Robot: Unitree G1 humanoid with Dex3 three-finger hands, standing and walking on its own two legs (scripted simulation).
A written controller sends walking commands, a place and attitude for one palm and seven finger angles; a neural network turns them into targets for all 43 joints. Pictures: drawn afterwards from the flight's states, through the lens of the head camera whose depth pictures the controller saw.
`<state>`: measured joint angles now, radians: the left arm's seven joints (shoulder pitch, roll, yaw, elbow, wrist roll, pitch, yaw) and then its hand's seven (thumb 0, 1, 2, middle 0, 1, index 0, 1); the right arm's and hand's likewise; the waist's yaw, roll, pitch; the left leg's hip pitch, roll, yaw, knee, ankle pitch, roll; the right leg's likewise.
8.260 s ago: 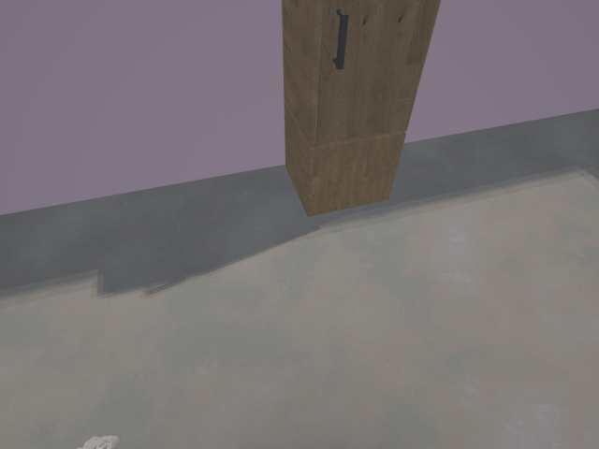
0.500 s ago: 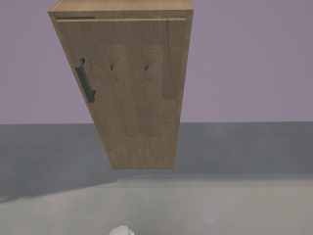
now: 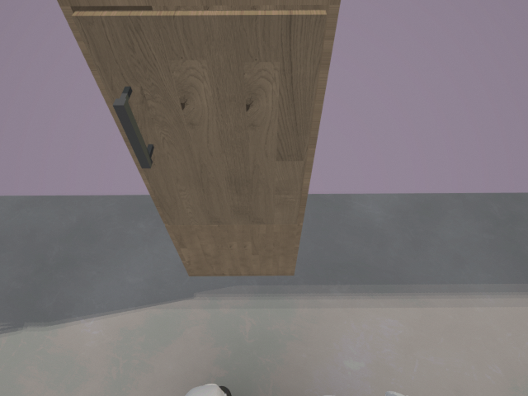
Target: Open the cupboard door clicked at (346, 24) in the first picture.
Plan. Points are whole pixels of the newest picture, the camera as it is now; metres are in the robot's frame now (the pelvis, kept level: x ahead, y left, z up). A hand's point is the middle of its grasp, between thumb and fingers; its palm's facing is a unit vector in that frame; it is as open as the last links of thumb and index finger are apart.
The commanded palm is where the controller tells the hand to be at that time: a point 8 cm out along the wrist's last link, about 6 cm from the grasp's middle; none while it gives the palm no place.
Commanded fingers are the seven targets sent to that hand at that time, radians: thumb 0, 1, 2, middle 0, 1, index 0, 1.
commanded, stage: come to a stop and stand still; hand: left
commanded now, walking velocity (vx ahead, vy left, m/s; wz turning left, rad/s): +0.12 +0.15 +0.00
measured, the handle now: (137, 129) +0.55 +0.29 +0.05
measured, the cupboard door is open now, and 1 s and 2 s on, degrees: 0 0 0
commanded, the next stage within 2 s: look again from close up in 0.86 s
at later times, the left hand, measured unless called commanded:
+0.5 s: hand out of the picture +0.01 +0.18 -0.17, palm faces +0.05 -0.97 -0.24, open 7.4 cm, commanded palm none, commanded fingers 0.00 0.90 0.90 -0.20 -0.30 -0.20 -0.30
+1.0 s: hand out of the picture +0.00 +0.18 -0.17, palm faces +0.02 -0.98 -0.21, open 7.4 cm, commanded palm none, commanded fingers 0.00 0.90 0.90 -0.20 -0.30 -0.20 -0.30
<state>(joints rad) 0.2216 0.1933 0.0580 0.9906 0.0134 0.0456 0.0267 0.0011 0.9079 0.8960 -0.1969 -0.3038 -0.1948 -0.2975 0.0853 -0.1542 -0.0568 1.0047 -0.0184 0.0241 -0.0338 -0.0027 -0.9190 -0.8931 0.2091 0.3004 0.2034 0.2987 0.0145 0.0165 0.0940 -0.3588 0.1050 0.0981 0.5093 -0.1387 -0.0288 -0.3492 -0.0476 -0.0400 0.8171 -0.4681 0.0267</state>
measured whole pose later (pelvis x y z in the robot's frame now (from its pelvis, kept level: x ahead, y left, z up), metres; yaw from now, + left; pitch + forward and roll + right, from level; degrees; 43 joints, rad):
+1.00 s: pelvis +0.00 +0.01 +0.01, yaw +0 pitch -1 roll +1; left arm 0.27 0.15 -0.01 1.10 0.01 0.01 0.04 0.00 0.91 0.90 -0.20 -0.30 -0.20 -0.30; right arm 0.29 -0.15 0.02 1.10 -0.01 -0.02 -0.03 0.01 -0.92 -0.89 0.20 0.30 0.20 0.30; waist 0.00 0.01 0.04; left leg -0.14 -0.01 0.09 0.48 -0.32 0.03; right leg -0.22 -0.08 -0.02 0.52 -0.28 0.05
